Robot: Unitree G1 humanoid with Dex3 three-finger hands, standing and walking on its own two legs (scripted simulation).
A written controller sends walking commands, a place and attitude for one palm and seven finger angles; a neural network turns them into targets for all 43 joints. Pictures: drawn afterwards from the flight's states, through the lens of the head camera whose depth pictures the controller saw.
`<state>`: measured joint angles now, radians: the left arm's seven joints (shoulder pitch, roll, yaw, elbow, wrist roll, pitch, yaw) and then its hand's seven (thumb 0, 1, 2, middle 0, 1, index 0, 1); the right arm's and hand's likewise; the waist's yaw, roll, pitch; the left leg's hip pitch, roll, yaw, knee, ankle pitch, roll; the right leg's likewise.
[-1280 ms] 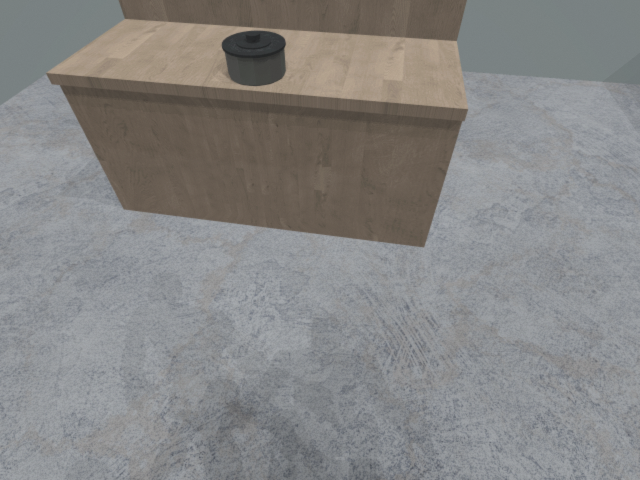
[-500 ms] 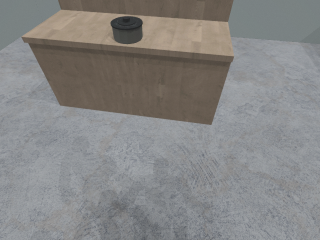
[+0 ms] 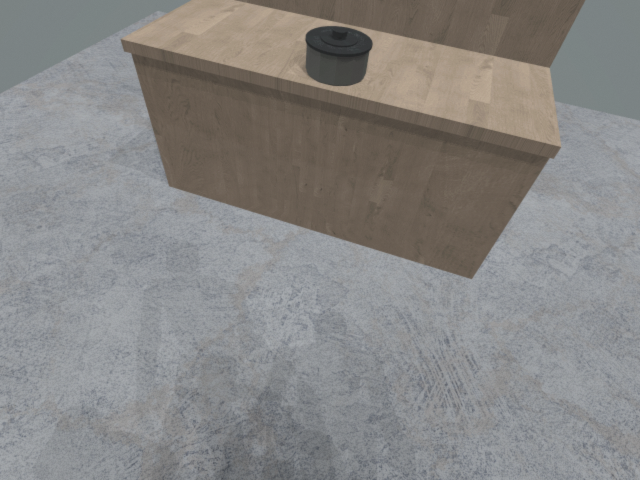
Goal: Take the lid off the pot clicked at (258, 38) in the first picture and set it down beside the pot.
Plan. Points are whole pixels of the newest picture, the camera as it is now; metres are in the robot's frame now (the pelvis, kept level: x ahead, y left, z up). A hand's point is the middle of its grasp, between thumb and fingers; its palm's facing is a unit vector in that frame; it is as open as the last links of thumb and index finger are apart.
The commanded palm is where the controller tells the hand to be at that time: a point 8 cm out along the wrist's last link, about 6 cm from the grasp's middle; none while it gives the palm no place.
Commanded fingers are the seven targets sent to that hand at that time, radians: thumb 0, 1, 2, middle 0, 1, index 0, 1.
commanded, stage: walk to a spot facing it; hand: left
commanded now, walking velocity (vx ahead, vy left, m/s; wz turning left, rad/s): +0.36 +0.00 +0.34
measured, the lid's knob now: (339, 32) +1.28 -0.02 +0.02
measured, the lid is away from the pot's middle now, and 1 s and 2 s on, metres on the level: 0.00 0.00 0.00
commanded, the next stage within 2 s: turn to face it in 0.84 s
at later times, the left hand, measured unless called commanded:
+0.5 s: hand (219, 365) +0.32 +0.17 -0.15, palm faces +0.19 -0.96 -0.20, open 7.4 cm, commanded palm none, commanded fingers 0.00 0.90 0.90 -0.20 -0.30 -0.20 -0.30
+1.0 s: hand (180, 387) +0.29 +0.23 -0.18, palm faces +0.47 -0.86 -0.21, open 7.4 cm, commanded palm none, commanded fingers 0.00 0.90 0.90 -0.20 -0.30 -0.20 -0.30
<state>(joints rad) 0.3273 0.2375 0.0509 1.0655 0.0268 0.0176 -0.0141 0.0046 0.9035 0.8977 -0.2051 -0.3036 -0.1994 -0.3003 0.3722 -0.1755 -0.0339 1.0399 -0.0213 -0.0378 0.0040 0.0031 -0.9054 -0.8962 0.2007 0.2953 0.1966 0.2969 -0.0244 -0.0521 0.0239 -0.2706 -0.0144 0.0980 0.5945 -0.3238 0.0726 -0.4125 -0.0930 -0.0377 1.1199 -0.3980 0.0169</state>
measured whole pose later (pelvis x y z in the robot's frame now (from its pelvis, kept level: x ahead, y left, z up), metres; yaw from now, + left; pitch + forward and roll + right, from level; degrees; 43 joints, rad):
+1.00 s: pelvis +0.41 +0.07 -0.01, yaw +22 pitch -1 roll -1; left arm 0.37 0.22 0.06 1.07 0.01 -0.02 0.01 0.01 0.90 0.90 -0.20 -0.30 -0.20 -0.30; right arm 0.08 -0.19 -0.03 0.91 -0.02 -0.06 0.01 0.00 -0.91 -0.90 0.20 0.29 0.19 0.30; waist 0.07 -0.03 0.10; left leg -0.37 0.00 0.11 0.63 -0.25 0.08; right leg -0.39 -0.14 -0.08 1.22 -0.43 0.05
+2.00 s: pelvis +0.55 +0.13 +0.01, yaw -10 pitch +0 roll -1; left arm 0.17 0.28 0.10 0.92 0.01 0.07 -0.03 0.00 0.91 0.90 -0.20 -0.30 -0.20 -0.30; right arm 0.21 -0.19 -0.01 0.90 -0.03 0.01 -0.03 0.00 -0.90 -0.90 0.20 0.30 0.20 0.30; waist 0.01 -0.04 0.07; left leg -0.19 0.06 0.13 0.45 -0.25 0.01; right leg -0.48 0.01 0.02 1.07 -0.40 0.05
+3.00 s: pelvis +0.70 +0.03 -0.01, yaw -21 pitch +0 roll +0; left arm 0.16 0.16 0.05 1.02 0.02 -0.05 -0.02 0.00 0.91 0.90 -0.20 -0.30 -0.20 -0.30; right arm 0.44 -0.12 -0.02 1.14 -0.02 -0.04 -0.02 0.00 -0.90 -0.90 0.20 0.30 0.20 0.30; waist -0.04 0.01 0.07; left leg -0.06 0.09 0.13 0.62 -0.49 -0.02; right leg -0.40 -0.05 -0.11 0.59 -0.19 -0.03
